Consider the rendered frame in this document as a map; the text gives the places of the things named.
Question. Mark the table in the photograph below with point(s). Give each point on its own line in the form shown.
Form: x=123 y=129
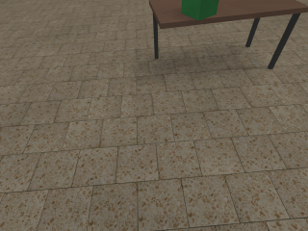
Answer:
x=168 y=14

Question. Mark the carton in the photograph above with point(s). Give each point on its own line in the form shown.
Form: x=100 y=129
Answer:
x=199 y=9

